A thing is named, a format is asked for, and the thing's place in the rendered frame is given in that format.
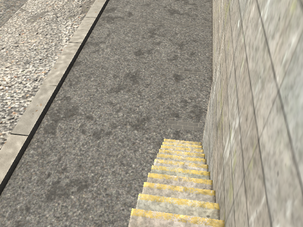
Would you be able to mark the stairs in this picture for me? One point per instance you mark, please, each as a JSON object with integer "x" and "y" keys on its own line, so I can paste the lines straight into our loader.
{"x": 178, "y": 191}

